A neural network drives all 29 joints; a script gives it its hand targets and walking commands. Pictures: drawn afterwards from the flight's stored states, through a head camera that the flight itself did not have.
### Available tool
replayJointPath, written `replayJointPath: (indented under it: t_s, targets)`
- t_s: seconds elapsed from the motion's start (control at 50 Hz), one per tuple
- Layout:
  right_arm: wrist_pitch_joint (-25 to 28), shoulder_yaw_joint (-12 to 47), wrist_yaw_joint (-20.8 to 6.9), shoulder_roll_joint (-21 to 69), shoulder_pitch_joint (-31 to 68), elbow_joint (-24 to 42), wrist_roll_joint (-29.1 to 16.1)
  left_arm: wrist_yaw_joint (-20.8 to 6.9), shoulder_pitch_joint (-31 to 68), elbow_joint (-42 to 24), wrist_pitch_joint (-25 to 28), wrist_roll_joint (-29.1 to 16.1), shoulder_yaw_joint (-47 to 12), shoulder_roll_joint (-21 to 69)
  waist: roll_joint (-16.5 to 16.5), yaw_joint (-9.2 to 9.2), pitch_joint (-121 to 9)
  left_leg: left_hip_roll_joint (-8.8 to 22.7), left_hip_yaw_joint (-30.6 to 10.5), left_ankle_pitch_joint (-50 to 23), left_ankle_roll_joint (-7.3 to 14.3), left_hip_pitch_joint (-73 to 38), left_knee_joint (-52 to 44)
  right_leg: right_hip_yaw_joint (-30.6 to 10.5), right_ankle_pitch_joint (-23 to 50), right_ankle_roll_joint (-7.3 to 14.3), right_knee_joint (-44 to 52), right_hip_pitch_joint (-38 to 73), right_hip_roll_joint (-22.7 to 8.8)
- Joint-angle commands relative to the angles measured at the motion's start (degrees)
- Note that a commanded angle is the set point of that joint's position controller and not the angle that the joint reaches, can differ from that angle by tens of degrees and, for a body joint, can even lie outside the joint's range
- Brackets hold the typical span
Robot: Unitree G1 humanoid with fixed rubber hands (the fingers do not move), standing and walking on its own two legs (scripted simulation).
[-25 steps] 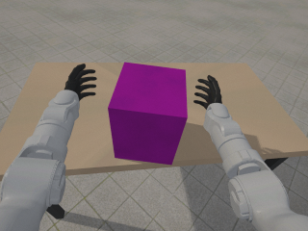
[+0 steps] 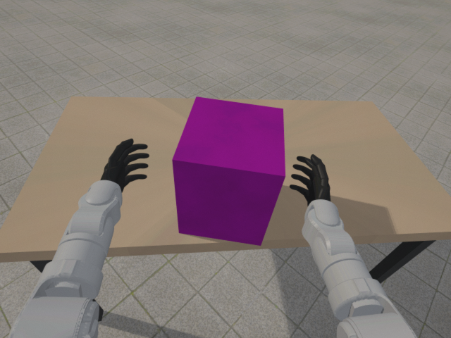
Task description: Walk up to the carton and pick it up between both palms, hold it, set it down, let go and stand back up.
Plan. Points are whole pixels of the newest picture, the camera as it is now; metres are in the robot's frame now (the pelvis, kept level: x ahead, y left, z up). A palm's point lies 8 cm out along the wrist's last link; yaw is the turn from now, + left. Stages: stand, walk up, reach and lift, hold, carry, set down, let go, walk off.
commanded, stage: set down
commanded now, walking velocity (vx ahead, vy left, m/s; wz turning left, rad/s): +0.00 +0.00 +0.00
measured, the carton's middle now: (229, 173) +0.48 -0.04 +0.00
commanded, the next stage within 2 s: let go in 2.00 s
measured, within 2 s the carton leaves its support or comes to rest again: neither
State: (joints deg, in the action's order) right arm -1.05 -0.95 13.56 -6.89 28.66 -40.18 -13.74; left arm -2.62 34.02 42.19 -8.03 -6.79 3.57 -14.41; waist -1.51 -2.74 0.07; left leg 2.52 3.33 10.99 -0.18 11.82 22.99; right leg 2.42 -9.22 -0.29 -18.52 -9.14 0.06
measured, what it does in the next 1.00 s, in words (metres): stands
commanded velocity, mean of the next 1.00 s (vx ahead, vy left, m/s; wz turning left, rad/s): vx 0.00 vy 0.00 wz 0.00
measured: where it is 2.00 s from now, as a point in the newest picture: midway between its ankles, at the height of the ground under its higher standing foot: outside the picture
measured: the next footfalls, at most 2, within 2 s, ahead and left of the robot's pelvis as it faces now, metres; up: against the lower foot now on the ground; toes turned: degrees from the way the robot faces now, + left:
none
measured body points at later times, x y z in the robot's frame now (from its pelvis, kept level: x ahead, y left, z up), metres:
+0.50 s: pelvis +0.01 +0.00 +0.00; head +0.02 +0.01 +0.45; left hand +0.33 +0.20 +0.02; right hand +0.30 -0.20 +0.02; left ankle +0.01 +0.11 -0.75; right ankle +0.01 -0.12 -0.75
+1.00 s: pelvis +0.02 +0.00 +0.00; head +0.02 +0.01 +0.45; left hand +0.27 +0.21 -0.02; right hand +0.25 -0.20 -0.03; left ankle +0.01 +0.11 -0.75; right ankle +0.01 -0.12 -0.75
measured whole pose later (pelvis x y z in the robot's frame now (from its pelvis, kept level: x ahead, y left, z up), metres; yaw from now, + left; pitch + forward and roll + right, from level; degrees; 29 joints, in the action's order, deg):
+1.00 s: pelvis +0.02 +0.00 +0.00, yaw +0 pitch -3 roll -1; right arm 19.2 -0.4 8.0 -5.0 -3.3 -35.8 -9.0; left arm -4.4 -2.7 30.3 11.9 -9.7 -3.4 -15.4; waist -0.4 0.1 2.5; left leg 2.3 3.2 14.1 -0.6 7.2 24.5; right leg 2.4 -13.1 0.1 -21.3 -5.0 -0.2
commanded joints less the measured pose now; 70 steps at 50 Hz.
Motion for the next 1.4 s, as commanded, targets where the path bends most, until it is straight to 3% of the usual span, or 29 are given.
replayJointPath:
  t_s: [0.0, 0.02, 0.04, 0.06, 0.14, 0.16, 0.18, 0.2, 0.3, 0.32, 0.34, 0.4, 0.42, 0.48, 0.5, 0.52, 0.54, 0.56, 0.62, 0.74, 0.76, 0.78, 0.86, 0.92, 1.02, 1.16, 1.2, 1.24, 1.38]
  targets:
    - [3.3, 0.3, -0.4, -3.8, 7.7, 11.6, 0.2, -0.3, 8.9, -12.8, 1.7, 1.6, 2.1, -4.2, 3.5, 1.22, -16.8, -3.2, 0.3, -15.8, -2.1, -11.7, -0.8, 0.1, 11.6, -0.6, 1.0, 5.8, 3.2]
    - [3.8, -1.7, -0.4, -4.6, 11.2, 13.3, 0.6, -0.1, 13.3, -16.2, 2.1, 1.0, 1.4, -5.2, 5.3, -0.08, -18.1, -3.3, 0.4, -15.8, -2.8, -11.8, -0.5, 0.3, 11.2, -0.5, 1.3, 4.1, 3.2]
    - [3.9, 0.0, -0.9, -3.8, 7.5, 13.2, 0.2, -0.1, 8.5, -14.9, 2.3, 1.2, 1.8, -4.3, 4.4, 1.23, -16.3, -3.2, 0.4, -16.3, -2.5, -12.1, -0.5, 0.0, 10.5, -0.3, 1.4, 4.7, 3.2]
    - [4.3, -1.9, -0.8, -4.5, 7.9, 14.8, 0.8, -0.1, 9.6, -17.2, 2.6, 0.6, 0.9, -4.6, 5.0, -0.26, -16.8, -3.3, 0.3, -15.3, -2.8, -12.1, -0.5, 0.1, 10.4, -0.3, 1.5, 3.8, 3.1]
    - [5.1, 0.3, -1.3, -3.2, 0.4, 16.3, 0.9, -0.4, 1.3, -18.9, 3.4, 0.9, 1.0, -3.3, 4.1, 1.31, -14.0, -3.1, 0.4, -15.2, -2.2, -12.1, -1.2, -0.4, 10.7, -0.1, 1.5, 5.1, 2.9]
    - [5.6, -0.9, -1.1, -3.9, 2.1, 17.5, 1.3, -0.5, 3.9, -20.3, 3.6, 0.6, 0.6, -4.2, 5.1, 0.31, -15.4, -3.2, 0.4, -15.0, -2.5, -11.9, -1.1, -0.4, 11.0, -0.2, 1.5, 4.3, 2.7]
    - [5.8, 0.1, -1.3, -3.1, -1.1, 17.6, 1.2, -0.5, -0.6, -19.3, 4.0, 0.6, 1.2, -3.7, 3.7, 1.37, -13.9, -3.2, 0.4, -14.9, -2.2, -11.8, -1.2, -0.6, 10.7, -0.2, 1.4, 5.2, 2.7]
    - [6.2, -0.8, -1.1, -3.2, -0.7, 18.8, 1.7, -0.7, 0.4, -21.0, 4.3, 0.0, 0.1, -3.8, 3.7, 0.14, -13.7, -3.2, 0.2, -14.6, -2.3, -11.8, -1.2, -0.5, 11.1, -0.4, 1.5, 4.6, 2.7]
    - [8.1, 0.3, -1.5, -1.9, -8.2, 20.5, 2.7, -1.1, -7.8, -21.7, 6.4, 0.0, 0.0, -3.1, 3.3, 1.84, -11.3, -2.9, 0.3, -14.4, -2.1, -11.8, -1.5, -1.1, 9.4, 0.1, 1.8, 5.0, 2.4]
    - [8.6, -0.5, -1.4, -1.8, -9.6, 20.8, 3.3, -1.3, -8.7, -22.0, 7.0, -0.2, -0.4, -3.1, 3.4, 1.05, -11.0, -2.8, 0.2, -13.4, -2.1, -12.0, -1.7, -1.1, 8.5, 0.2, 2.2, 4.4, 2.2]
    - [9.0, 0.1, -1.7, -1.8, -9.3, 22.5, 3.4, -1.2, -9.4, -22.9, 7.6, -0.7, -0.1, -3.3, 2.5, 2.27, -10.5, -2.6, 0.1, -13.5, -1.7, -11.6, -2.0, -1.2, 7.6, 0.4, 2.1, 4.2, 2.3]
    - [10.8, 0.2, -2.1, -1.6, -16.0, 19.6, 4.2, -1.4, -15.7, -21.9, 9.7, 0.1, -0.6, -2.6, 2.9, 1.91, -8.2, -2.4, -0.6, -16.0, -2.4, -13.1, -1.3, -1.2, 9.1, 0.8, 2.1, 4.6, 2.4]
    - [11.2, -0.9, -2.0, -1.9, -11.3, 21.0, 4.5, -1.5, -10.2, -22.8, 10.5, -0.6, -0.6, -4.3, 3.5, 1.48, -9.0, -2.7, -0.3, -13.4, -2.2, -11.8, -1.5, -1.3, 6.7, 0.7, 2.4, 3.3, 2.0]
    - [13.6, 0.1, -2.9, -0.5, -17.4, 21.7, 4.9, -1.2, -17.7, -22.1, 14.3, -1.4, -1.7, -3.3, 2.6, 2.8, -8.5, -2.1, -0.7, -12.9, -1.9, -10.9, -1.5, -1.8, 5.5, 1.3, 1.7, 3.9, 1.9]
    - [14.7, -1.0, -2.8, -0.7, -17.1, 21.5, 5.4, -1.2, -16.3, -22.6, 15.7, -1.9, -2.7, -3.6, 3.1, 1.25, -9.0, -2.1, -0.8, -13.2, -2.2, -11.0, -1.1, -1.8, 6.4, 1.3, 1.7, 3.4, 1.8]
    - [15.7, 1.0, -3.4, 0.0, -19.7, 20.5, 5.3, -1.4, -20.3, -20.3, 17.0, -1.3, -1.7, -3.7, 2.3, 3.38, -7.8, -2.3, -0.9, -14.6, -1.8, -10.6, -0.8, -2.3, 7.4, 1.4, 1.3, 4.9, 1.4]
    - [16.8, -0.4, -3.2, -0.2, -18.0, 20.2, 5.8, -1.7, -17.6, -19.9, 18.4, -1.9, -2.7, -4.5, 2.7, 1.79, -8.8, -2.5, -1.0, -12.9, -2.0, -9.9, -0.6, -2.4, 7.3, 1.0, 1.3, 3.8, 1.1]
    - [17.5, 0.4, -3.5, 0.1, -19.4, 18.6, 5.6, -1.7, -19.6, -19.0, 19.5, -1.9, -2.5, -4.5, 3.3, 2.93, -7.4, -2.3, -1.2, -12.4, -2.0, -9.2, -0.8, -2.6, 6.2, 1.4, 1.0, 3.9, 1.0]
    - [19.3, 0.2, -4.0, 0.4, -19.4, 16.5, 5.4, -1.6, -19.7, -18.6, 22.5, -2.5, -2.6, -5.9, 4.0, 3.08, -7.2, -2.3, -1.3, -10.1, -2.0, -7.4, -0.7, -3.1, 4.1, 1.5, 0.3, 3.3, 0.4]
    - [22.2, -0.7, -4.0, 0.1, -23.1, 15.6, 5.5, -1.8, -24.8, -18.6, 25.1, -4.9, -5.1, -6.2, 3.0, 1.27, -8.7, -2.1, -1.9, -11.6, -2.3, -7.6, 0.7, -3.3, 6.3, 1.5, -1.0, 3.6, 0.6]
    - [22.7, 0.5, -4.3, 0.0, -25.2, 13.7, 5.1, -1.9, -27.6, -17.4, 25.1, -3.9, -4.6, -5.7, 3.9, 2.52, -8.6, -2.2, -1.9, -13.8, -2.7, -8.4, 1.0, -3.1, 7.2, 1.8, -0.9, 4.1, 0.7]
    - [23.1, 0.4, -4.4, -0.5, -25.5, 12.6, 4.8, -2.2, -28.2, -17.2, 24.6, -3.2, -4.9, -5.5, 4.6, 1.68, -8.1, -2.3, -2.0, -15.3, -3.0, -9.2, 1.2, -2.9, 8.4, 1.9, -0.7, 3.9, 0.9]
    - [23.0, 0.3, -4.6, -1.1, -24.1, 12.0, 4.3, -2.5, -26.7, -18.7, 23.0, -3.4, -4.3, -7.1, 5.0, 2.85, -4.8, -2.1, -1.6, -11.9, -2.6, -8.1, 0.2, -2.9, 2.5, 2.3, 0.2, 2.0, 0.8]
    - [22.0, -1.2, -5.8, -2.5, -25.3, 11.6, 5.0, -1.5, -28.8, -19.2, 21.2, -3.0, -5.3, -5.9, 5.5, 2.19, -3.6, -1.4, -2.1, -11.0, -2.8, -8.7, -1.2, -2.1, 0.8, 2.9, 0.8, 2.2, 1.4]
    - [21.4, -0.1, -7.0, -2.8, -29.6, 13.8, 5.4, -1.2, -33.3, -20.7, 19.8, -2.1, -4.2, -5.3, 3.0, 2.85, -5.0, -2.2, -1.5, -15.5, -2.5, -10.4, -1.5, -2.5, 6.5, 2.2, 1.2, 4.6, 1.5]
    - [18.4, 0.5, -8.0, -3.1, -31.0, 11.9, 7.6, -1.0, -35.1, -16.4, 16.6, -0.8, -3.8, -5.1, 1.9, 3.7, -0.2, -2.4, -0.3, -8.2, -1.1, -8.5, -4.2, -3.3, 1.4, 2.1, 2.7, 4.0, 0.7]
    - [17.7, 0.0, -8.1, -3.2, -31.7, 13.6, 7.8, -0.7, -35.1, -18.8, 15.7, -1.2, -4.0, -4.9, 1.9, 3.58, -0.8, -2.2, -0.2, -8.0, -1.0, -8.8, -4.6, -3.1, 1.1, 2.1, 2.8, 4.1, 0.8]
    - [17.6, 0.6, -8.4, -2.6, -32.7, 16.2, 7.5, -0.3, -36.1, -21.4, 15.5, -0.9, -3.0, -5.7, 2.2, 4.45, -2.4, -2.5, 0.5, -10.4, -1.0, -9.1, -4.2, -3.3, 3.1, 2.1, 2.7, 5.2, 0.6]
    - [17.7, 1.0, -8.2, -2.8, -36.2, 13.9, 8.3, -1.1, -40.1, -20.7, 13.7, 1.2, -2.3, -5.4, 2.7, 3.76, -2.1, -2.8, 0.9, -15.5, -1.8, -12.0, -3.1, -2.8, 9.4, 1.4, 2.8, 5.7, 0.7]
